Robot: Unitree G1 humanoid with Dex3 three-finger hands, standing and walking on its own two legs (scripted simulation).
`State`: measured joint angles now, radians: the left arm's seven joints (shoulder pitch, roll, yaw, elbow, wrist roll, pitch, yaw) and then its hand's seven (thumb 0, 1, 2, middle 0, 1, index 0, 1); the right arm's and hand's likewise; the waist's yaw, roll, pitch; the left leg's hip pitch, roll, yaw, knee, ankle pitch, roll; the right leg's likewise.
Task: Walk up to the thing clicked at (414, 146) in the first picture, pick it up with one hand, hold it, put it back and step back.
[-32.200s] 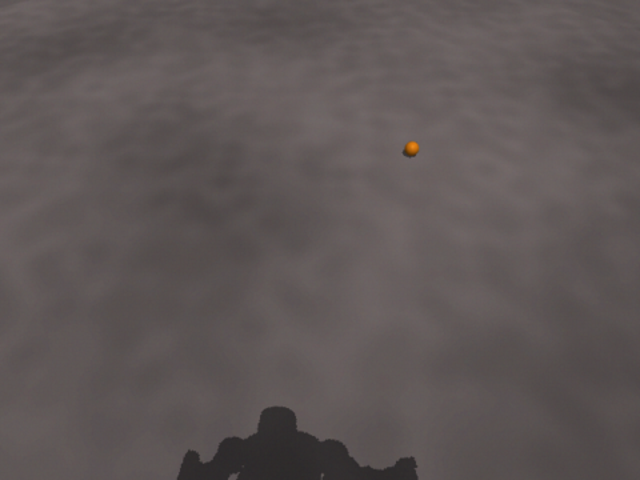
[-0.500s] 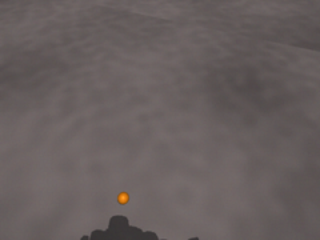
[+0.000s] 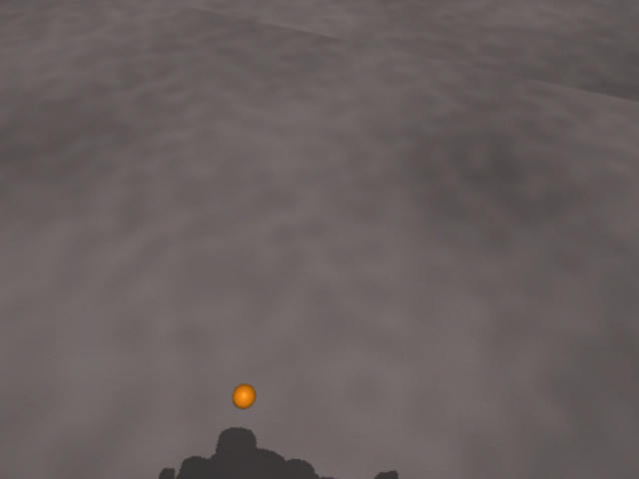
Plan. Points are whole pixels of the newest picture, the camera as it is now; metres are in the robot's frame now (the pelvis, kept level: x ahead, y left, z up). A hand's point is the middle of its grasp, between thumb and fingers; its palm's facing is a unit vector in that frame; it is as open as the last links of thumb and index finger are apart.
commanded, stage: stand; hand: left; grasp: from above
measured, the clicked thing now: (244, 396) +0.44 +0.25 -0.75
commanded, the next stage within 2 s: step back in 0.48 s
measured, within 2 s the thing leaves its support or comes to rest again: neither
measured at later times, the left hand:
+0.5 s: hand out of the picture +0.08 +0.25 -0.16, palm faces +0.00 -0.94 -0.34, open 7.4 cm
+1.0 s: hand out of the picture +0.05 +0.30 -0.18, palm faces -0.09 -0.92 -0.38, open 7.4 cm
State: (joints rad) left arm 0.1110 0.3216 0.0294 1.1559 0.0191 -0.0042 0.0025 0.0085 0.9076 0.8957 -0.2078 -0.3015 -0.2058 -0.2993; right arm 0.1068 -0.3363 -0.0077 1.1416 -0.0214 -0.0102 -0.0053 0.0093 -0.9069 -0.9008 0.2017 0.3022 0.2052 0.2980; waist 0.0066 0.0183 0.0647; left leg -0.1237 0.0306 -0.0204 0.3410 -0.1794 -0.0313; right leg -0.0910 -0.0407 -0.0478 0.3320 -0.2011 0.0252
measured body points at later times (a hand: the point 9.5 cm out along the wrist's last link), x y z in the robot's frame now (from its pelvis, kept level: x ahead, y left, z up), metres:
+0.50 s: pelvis +0.00 +0.00 +0.00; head +0.01 -0.01 +0.45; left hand +0.08 +0.30 -0.13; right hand +0.08 -0.30 -0.14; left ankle +0.01 +0.14 -0.75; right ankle -0.01 -0.13 -0.75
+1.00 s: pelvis -0.08 +0.04 -0.02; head +0.00 +0.05 +0.42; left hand +0.06 +0.34 -0.15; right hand -0.01 -0.28 -0.14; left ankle -0.04 +0.13 -0.75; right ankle -0.12 -0.10 -0.68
